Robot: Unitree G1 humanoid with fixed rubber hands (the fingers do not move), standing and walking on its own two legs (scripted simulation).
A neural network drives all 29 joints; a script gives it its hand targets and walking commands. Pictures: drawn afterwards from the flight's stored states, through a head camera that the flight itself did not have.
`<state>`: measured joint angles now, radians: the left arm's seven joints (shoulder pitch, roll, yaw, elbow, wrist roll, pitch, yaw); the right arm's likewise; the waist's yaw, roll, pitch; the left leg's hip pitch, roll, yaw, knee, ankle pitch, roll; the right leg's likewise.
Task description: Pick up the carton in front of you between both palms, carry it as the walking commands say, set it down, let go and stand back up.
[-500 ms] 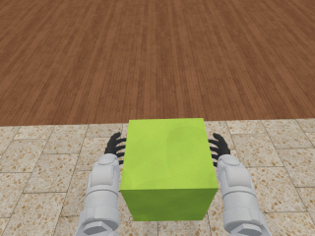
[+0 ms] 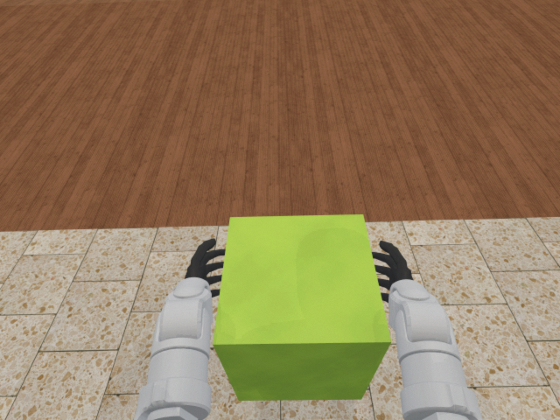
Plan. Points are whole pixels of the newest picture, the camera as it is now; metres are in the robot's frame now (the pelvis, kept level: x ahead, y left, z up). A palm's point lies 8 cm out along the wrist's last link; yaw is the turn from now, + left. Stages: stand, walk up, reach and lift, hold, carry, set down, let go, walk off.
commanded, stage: reach and lift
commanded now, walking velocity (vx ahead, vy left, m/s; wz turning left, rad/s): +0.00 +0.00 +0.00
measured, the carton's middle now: (298, 311) +0.29 +0.00 -0.05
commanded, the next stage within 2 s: hold in 0.24 s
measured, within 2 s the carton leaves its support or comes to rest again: neither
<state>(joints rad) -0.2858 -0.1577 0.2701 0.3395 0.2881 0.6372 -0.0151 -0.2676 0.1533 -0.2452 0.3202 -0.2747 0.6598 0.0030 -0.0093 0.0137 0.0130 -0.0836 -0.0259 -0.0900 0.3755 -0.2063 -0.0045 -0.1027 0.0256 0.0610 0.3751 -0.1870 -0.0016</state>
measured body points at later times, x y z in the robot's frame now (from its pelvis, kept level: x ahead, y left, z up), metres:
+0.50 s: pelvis -0.01 +0.00 +0.00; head -0.06 +0.00 +0.45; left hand +0.29 +0.15 +0.05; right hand +0.29 -0.15 +0.04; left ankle +0.00 +0.13 -0.75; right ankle +0.02 -0.12 -0.75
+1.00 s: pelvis -0.01 +0.00 +0.00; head -0.06 -0.01 +0.45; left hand +0.29 +0.15 +0.04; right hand +0.29 -0.15 +0.04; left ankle +0.00 +0.13 -0.75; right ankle +0.02 -0.12 -0.75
